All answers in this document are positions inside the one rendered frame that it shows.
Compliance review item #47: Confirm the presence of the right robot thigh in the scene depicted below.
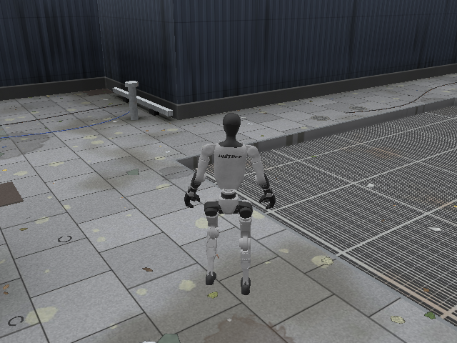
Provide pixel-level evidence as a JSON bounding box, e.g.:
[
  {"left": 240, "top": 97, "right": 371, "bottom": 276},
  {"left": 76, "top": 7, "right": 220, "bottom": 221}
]
[{"left": 238, "top": 200, "right": 253, "bottom": 251}]

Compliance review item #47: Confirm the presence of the robot thigh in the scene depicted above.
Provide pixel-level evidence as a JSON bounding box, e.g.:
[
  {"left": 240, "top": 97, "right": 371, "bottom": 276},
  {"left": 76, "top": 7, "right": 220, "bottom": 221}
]
[
  {"left": 204, "top": 198, "right": 219, "bottom": 239},
  {"left": 238, "top": 200, "right": 253, "bottom": 251}
]

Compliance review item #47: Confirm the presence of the robot left upper arm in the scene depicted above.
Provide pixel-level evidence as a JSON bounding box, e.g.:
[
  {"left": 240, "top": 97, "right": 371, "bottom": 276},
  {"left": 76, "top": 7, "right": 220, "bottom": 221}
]
[{"left": 194, "top": 144, "right": 216, "bottom": 182}]

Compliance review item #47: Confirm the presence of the left robot hand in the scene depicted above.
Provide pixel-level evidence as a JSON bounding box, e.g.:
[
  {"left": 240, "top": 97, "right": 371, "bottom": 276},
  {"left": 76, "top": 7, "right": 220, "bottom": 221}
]
[{"left": 184, "top": 193, "right": 200, "bottom": 208}]

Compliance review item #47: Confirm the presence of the left robot thigh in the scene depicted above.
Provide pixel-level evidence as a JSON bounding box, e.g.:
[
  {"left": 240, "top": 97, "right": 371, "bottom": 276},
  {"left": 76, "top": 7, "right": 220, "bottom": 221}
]
[{"left": 204, "top": 198, "right": 219, "bottom": 239}]

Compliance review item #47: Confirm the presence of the robot right upper arm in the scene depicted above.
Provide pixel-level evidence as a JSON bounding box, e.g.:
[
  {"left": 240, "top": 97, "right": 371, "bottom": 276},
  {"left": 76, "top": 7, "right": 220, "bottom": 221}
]
[{"left": 246, "top": 145, "right": 266, "bottom": 184}]

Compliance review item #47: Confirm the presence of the right robot forearm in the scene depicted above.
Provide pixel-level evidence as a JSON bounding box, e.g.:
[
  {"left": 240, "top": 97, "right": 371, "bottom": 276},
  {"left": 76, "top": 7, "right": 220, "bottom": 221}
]
[{"left": 259, "top": 173, "right": 273, "bottom": 197}]

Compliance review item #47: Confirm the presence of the left robot forearm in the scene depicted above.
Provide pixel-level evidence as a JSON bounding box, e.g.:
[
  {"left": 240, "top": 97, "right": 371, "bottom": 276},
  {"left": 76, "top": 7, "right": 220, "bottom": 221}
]
[{"left": 186, "top": 171, "right": 201, "bottom": 197}]

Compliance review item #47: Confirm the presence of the right robot hand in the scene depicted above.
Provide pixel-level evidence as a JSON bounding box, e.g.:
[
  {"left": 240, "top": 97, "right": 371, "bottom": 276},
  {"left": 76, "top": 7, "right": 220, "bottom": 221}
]
[{"left": 259, "top": 194, "right": 276, "bottom": 209}]

